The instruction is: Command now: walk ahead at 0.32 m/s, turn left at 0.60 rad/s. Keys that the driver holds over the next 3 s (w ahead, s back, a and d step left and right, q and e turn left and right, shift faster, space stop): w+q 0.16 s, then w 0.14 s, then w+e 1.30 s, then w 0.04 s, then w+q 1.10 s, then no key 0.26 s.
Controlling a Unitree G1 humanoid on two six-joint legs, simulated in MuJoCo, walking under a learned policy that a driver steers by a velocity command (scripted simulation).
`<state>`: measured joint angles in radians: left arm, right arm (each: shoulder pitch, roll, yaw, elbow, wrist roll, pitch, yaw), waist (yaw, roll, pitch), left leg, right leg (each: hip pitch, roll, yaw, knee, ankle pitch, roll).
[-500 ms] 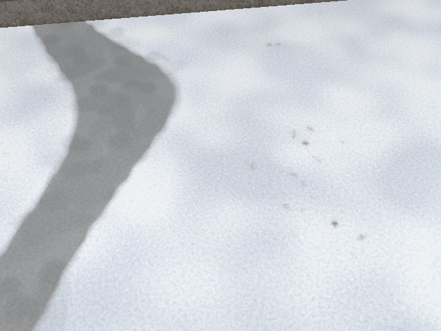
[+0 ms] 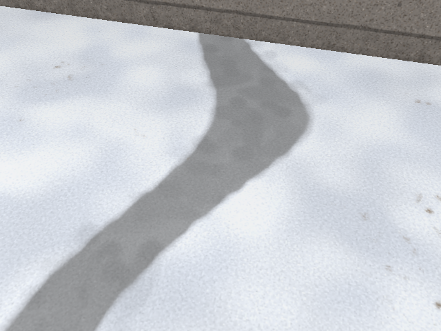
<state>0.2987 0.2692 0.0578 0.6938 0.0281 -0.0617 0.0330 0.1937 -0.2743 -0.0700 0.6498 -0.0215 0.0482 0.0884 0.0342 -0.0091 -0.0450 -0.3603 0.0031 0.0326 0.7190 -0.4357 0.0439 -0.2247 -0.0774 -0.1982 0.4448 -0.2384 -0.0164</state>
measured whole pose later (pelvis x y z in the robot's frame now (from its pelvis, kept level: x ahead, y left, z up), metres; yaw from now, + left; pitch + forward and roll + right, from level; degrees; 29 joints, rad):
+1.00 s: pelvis +0.49 +0.05 -0.01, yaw -8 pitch +3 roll -1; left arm 0.46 0.27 0.06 0.82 0.01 -0.05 0.00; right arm 0.02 -0.26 0.01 0.65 -0.04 -0.05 0.02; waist 0.11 0.02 0.03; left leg -0.58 0.02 -0.05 0.58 -0.06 -0.02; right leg -0.02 0.15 0.19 0.35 -0.36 -0.10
